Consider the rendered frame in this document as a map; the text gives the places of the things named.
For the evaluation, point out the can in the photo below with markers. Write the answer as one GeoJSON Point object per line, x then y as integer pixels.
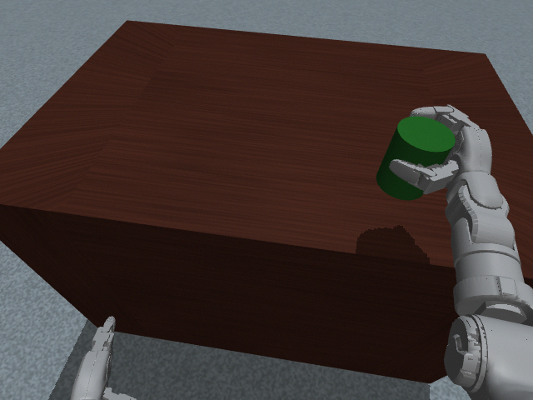
{"type": "Point", "coordinates": [418, 140]}

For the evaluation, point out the left robot hand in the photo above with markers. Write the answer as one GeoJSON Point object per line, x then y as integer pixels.
{"type": "Point", "coordinates": [95, 369]}

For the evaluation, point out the right robot arm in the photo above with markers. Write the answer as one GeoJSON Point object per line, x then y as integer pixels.
{"type": "Point", "coordinates": [490, 345]}

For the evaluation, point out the right robot hand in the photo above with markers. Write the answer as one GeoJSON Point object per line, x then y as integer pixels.
{"type": "Point", "coordinates": [471, 152]}

